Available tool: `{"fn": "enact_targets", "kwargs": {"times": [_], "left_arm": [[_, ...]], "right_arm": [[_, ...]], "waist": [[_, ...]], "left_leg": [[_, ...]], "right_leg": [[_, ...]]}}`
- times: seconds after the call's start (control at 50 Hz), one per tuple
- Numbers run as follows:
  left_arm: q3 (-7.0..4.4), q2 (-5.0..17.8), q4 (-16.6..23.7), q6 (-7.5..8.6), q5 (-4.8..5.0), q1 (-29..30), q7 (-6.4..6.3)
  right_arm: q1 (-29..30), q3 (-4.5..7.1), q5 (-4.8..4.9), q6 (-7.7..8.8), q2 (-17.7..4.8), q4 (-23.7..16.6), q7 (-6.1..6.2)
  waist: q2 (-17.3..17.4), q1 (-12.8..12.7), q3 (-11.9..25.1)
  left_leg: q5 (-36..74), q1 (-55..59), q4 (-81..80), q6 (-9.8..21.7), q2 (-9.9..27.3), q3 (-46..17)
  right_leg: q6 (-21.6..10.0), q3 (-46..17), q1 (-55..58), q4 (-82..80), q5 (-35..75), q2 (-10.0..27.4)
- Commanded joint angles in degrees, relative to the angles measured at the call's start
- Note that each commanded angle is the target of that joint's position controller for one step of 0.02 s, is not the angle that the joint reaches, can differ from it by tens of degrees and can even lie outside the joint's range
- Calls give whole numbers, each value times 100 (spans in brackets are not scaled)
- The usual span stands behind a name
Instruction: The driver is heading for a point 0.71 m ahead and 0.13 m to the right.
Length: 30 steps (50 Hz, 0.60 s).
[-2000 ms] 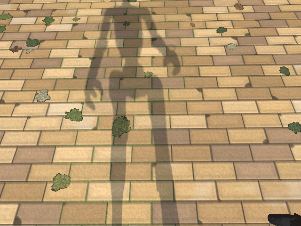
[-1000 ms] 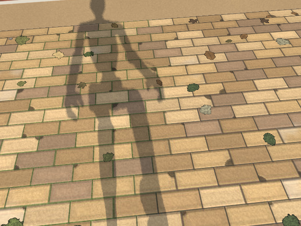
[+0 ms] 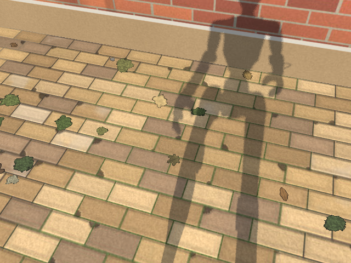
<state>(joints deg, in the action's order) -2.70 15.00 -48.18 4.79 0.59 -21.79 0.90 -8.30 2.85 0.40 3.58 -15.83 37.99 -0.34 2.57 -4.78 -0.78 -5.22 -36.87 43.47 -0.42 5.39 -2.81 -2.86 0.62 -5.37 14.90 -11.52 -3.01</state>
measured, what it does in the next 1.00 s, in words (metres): walks ahead, turning right: left foot, then right foot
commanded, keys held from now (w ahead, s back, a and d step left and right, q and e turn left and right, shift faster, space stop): w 0.16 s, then w+e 0.76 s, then no key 0.08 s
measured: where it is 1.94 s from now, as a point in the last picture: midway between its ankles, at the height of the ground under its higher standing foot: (233, 207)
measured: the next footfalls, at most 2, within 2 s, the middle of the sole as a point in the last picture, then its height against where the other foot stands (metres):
left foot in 0.18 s outside the picture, level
right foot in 0.74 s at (236, 251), level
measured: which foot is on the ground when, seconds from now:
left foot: up 0.00-0.16, down 0.18-0.74, up 0.76-1.00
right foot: down 0.00-0.20, up 0.22-0.72, down 0.74-1.00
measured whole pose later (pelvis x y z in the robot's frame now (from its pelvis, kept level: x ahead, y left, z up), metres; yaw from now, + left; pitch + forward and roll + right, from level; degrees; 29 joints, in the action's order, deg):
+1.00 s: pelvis +0.53 -0.05 +0.00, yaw -24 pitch +2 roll +0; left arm -3.9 15.7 -41.6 2.5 0.4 -17.7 0.4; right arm -5.5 3.5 -0.9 5.4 -17.6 40.8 0.3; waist 1.8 -2.3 -2.9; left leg -10.8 -37.4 52.4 -3.1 6.2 -4.5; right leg -5.5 -4.4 -11.3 20.1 -9.8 -6.2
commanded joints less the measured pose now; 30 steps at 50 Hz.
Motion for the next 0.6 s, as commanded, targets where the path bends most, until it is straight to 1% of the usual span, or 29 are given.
{"fn": "enact_targets", "kwargs": {"times": [0.02,0.06,0.08,0.12,0.14,0.16,0.18,0.2,0.22,0.24,0.26,0.28,0.3,0.32,0.34,0.36,0.4,0.42,0.46,0.5,0.52,0.56,0.6], "left_arm": [[-233,1039,273,47,57,83,-37],[-233,1064,165,-4,77,-99,-38],[-239,1083,122,-34,84,-145,-44],[-270,1169,63,-97,95,-150,-71],[-288,1225,54,-126,96,-94,-87],[-289,1251,65,-150,107,15,-103],[-230,1102,82,-155,83,-14,-108],[-77,743,271,-128,-83,30,-111],[78,207,311,-25,-1,-678,-88],[-79,854,238,29,130,-291,-72],[-157,1045,398,53,214,197,-56],[-152,966,425,38,174,417,-74],[-178,909,423,-5,100,485,-83],[-188,811,381,-79,106,335,-81],[-178,693,332,-149,123,235,-83],[-174,594,317,-209,129,210,-87],[-180,521,405,-279,106,415,-103],[-184,505,457,-288,94,552,-103],[-176,460,529,-264,81,778,-59],[-144,397,624,-233,68,1110,15],[-121,356,700,-224,58,1328,52],[-78,285,891,-217,51,1753,119],[-63,280,1079,-217,61,2058,187]], "right_arm": [[610,17,43,120,-195,-486,-62],[888,25,77,142,-224,-588,-115],[992,34,86,156,-251,-640,-145],[1003,66,85,184,-345,-691,-192],[812,105,73,193,-430,-651,-196],[339,184,42,196,-560,-518,-177],[-461,318,-1,191,-822,-295,-122],[-1554,438,-94,169,-1274,-149,-44],[-1674,468,-97,130,-1522,-63,-81],[-1668,340,-49,125,-974,-77,-81],[-1340,267,-26,138,-804,-63,-68],[-962,219,-50,154,-689,-65,-80],[-686,183,-73,183,-532,-50,-101],[-533,171,-111,233,-466,-17,-105],[-453,180,-113,281,-414,32,-108],[-419,191,-110,323,-419,97,-102],[-443,238,-131,369,-519,227,-68],[-493,255,-146,369,-553,295,-42],[-546,271,-148,346,-606,393,4],[-566,285,-125,316,-684,456,42],[-637,298,-109,296,-733,502,62],[-870,329,-73,237,-830,628,92],[-1052,358,-23,150,-894,741,103]], "waist": [[-686,-6,-113],[-690,-79,-196],[-702,-76,-238],[-757,34,-238],[-789,185,-134],[-762,492,143],[-630,853,696],[110,1264,1632],[1568,900,2233],[820,1145,1807],[560,1083,1036],[218,886,656],[199,723,359],[357,544,288],[365,464,242],[307,405,168],[170,387,2],[105,412,-58],[65,463,-115],[32,576,-208],[-9,666,-276],[-85,843,-421],[-96,940,-515]], "left_leg": [[722,269,-757,-29,-140,186],[712,299,-1024,33,-205,201],[584,278,-1143,94,-230,198],[222,422,-1365,249,-286,212],[78,761,-1479,338,-369,283],[114,1497,-1685,467,-519,431],[241,2827,-1697,649,-451,359],[468,4613,-1490,1046,769,-951],[-797,6020,-2115,1788,1878,-3356],[-1579,5625,-2445,1577,1724,-3431],[-1389,4917,-2583,1368,1557,-2578],[-886,4188,-2763,1256,1313,-1975],[-501,3652,-2973,1208,1110,-1510],[-227,3271,-3165,1158,989,-1141],[-24,3048,-3328,1165,916,-881],[244,2902,-3435,1183,903,-620],[664,2845,-3568,1190,916,-215],[820,2911,-3597,1189,913,-38],[993,3049,-3636,1122,838,348],[1049,3101,-3674,1019,753,720],[1055,3159,-3694,991,767,848],[1120,3459,-3657,972,890,1007],[1312,3905,-3499,943,1015,1125]], "right_leg": [[-859,-756,-119,-571,1306,1367],[-828,-807,110,-475,1292,1505],[-800,-846,270,-399,1345,1589],[-708,-894,564,-179,1672,1737],[-643,-852,639,62,2175,1740],[-536,-664,595,613,3035,1592],[-379,-487,148,1616,3289,1300],[-148,-256,-1092,3474,1576,912],[127,-319,-3123,5174,-2102,53],[95,-897,-3696,5763,-2118,321],[60,-821,-3916,5776,-1572,533],[99,-700,-3696,5559,-1096,764],[143,-693,-3517,5298,-778,901],[181,-726,-3175,5185,-539,1022],[223,-708,-3001,5130,-413,1043],[263,-705,-2987,5087,-307,1041],[331,-791,-3256,4845,88,1052],[359,-844,-3418,4623,333,1044],[369,-812,-3517,4038,923,1004],[335,-592,-3396,3359,1442,967],[310,-449,-3362,3084,1591,948],[233,-260,-3455,2669,1628,925],[132,-113,-3627,2375,1387,888]]}}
